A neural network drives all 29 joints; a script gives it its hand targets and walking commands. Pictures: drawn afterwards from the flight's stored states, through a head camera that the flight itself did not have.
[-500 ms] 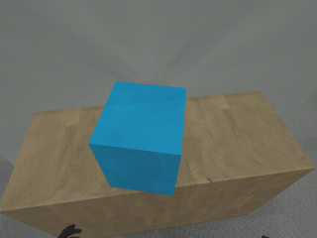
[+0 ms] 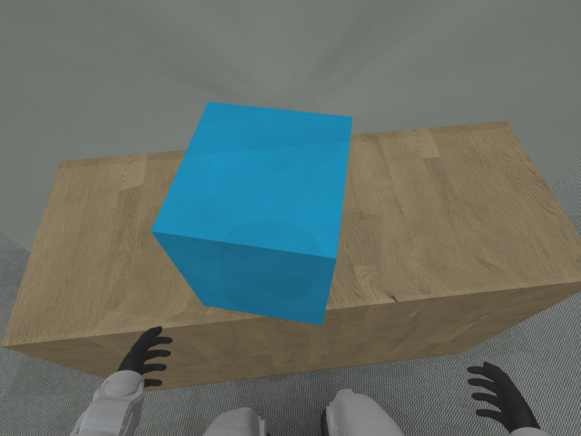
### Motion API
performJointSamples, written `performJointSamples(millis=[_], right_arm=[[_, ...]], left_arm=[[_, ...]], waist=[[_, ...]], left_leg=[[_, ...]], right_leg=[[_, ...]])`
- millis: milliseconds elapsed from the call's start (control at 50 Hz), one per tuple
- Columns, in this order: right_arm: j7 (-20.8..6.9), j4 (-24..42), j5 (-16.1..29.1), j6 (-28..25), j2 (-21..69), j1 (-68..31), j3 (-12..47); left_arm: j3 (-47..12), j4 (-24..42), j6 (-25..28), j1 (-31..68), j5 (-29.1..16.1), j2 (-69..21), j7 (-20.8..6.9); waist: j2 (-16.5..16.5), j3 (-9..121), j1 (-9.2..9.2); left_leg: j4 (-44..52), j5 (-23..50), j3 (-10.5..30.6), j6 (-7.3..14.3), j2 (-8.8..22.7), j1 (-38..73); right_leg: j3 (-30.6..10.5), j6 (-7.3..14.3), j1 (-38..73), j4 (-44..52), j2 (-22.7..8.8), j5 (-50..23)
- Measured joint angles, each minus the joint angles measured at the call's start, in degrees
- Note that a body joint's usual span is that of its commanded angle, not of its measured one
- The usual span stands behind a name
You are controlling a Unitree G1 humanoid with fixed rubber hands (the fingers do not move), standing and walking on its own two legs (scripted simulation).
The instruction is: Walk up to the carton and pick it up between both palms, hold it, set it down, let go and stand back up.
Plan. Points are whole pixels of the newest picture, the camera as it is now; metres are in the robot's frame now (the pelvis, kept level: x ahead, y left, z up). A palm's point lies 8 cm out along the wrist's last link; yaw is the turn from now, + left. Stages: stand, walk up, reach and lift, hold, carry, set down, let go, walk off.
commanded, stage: reach and lift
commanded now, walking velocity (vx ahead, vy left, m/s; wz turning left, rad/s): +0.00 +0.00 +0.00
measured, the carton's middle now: (269, 222) +0.39 +0.05 +0.01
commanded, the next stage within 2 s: none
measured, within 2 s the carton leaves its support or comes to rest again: neither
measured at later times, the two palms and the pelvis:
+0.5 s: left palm (109, 375) +0.19 +0.26 -0.04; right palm (467, 401) +0.16 -0.20 -0.05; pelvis +0.02 +0.01 +0.03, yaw +1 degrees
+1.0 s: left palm (95, 375) +0.19 +0.26 -0.01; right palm (440, 371) +0.19 -0.17 -0.01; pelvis +0.03 +0.01 +0.03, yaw +3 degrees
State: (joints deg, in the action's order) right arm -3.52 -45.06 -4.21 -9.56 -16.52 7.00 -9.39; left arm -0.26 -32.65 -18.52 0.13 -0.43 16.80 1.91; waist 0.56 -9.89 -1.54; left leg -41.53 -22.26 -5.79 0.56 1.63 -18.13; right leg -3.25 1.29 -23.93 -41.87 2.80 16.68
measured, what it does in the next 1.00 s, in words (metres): stands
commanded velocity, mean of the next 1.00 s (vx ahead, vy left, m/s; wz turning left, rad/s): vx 0.00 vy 0.00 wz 0.00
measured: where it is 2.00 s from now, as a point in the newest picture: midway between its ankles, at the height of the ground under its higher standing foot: outside the picture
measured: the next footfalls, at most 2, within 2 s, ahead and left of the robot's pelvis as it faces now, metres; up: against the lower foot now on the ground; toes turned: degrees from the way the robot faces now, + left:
none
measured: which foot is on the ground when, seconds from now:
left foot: down 0.00-1.00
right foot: down 0.00-1.00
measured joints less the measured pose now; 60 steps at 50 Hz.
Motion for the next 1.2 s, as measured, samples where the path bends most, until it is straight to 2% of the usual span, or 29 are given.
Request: performJointSamples(millis=[60, 120, 220, 340, 500, 640, 800, 920, 1200], right_arm=[[1.56, 1.36, 2.12, -0.81, 1.06, 0.54, 1.11], [2.88, 2.04, 3.85, -1.11, 1.82, 3.56, 3.09], [4.95, 5.50, 4.48, -1.28, 4.15, 7.05, 5.04], [6.66, 10.56, 4.42, -0.35, 8.84, 6.24, 6.30], [7.30, 12.71, 3.92, -1.75, 11.13, 8.69, 6.21], [7.93, 13.71, 4.71, -4.69, 10.69, 12.02, 5.28], [8.92, 15.48, 7.72, -6.26, 12.25, 13.47, 7.34], [10.22, 18.45, 7.91, -7.64, 14.72, 13.91, 8.83], [14.02, 21.96, 9.76, -14.84, 17.64, 16.40, 11.13]], left_arm=[[1.56, 3.52, -3.27, -1.44, 2.03, -1.13, -0.41], [2.05, 5.08, -2.20, -5.10, 3.23, -1.34, -1.65], [1.85, 4.85, 0.03, -6.45, 2.72, -0.34, -2.87], [1.71, 4.72, 2.20, -6.21, 1.55, 0.07, -4.23], [2.08, 6.08, 10.58, -9.36, -0.80, -0.33, -5.18], [0.27, 4.54, 18.13, -11.64, -3.90, 1.24, -6.13], [-1.72, 5.45, 22.19, -13.37, -4.96, 0.81, -7.25], [-1.89, 7.73, 24.79, -14.51, -6.29, 1.36, -8.09], [-2.47, 13.20, 31.91, -17.64, -9.88, 4.08, -10.92]], waist=[[1.26, 0.47, -0.57], [2.50, 2.48, -0.50], [3.85, 3.77, 0.12], [2.81, 1.25, 0.13], [0.21, 1.51, 0.58], [0.24, 4.39, 1.17], [0.72, 4.74, 2.08], [0.30, 4.22, 2.44], [0.47, 3.77, 3.09]], left_leg=[[2.37, 0.59, 0.72, -0.55, 0.24, 2.61], [5.88, 1.50, 1.41, -1.06, 0.38, 6.11], [9.05, 2.45, 2.10, -1.23, 0.19, 9.84], [12.54, 4.38, 1.52, -0.72, -0.04, 12.71], [16.69, 6.43, 0.87, 0.29, -0.59, 14.98], [17.95, 6.39, 1.13, 0.62, -0.72, 16.88], [18.23, 6.11, 1.83, 0.52, -0.70, 18.43], [18.31, 6.14, 2.60, 0.41, -0.84, 18.16], [16.01, 4.69, 4.23, 0.30, -0.69, 16.09]], right_leg=[[0.70, 0.44, 2.85, 2.43, 0.21, -0.36], [1.34, 0.84, 6.51, 5.73, 0.35, -0.90], [1.99, 0.99, 10.32, 8.40, 0.15, -1.21], [1.37, 0.56, 13.34, 12.47, 0.02, -3.60], [0.63, -0.36, 16.20, 18.01, -0.45, -6.51], [0.85, -0.53, 18.53, 19.99, -0.58, -6.74], [1.54, -0.37, 20.55, 20.71, -0.61, -6.42], [2.29, -0.45, 20.63, 20.96, -0.81, -6.23], [3.90, -0.55, 20.10, 20.86, -0.79, -5.36]])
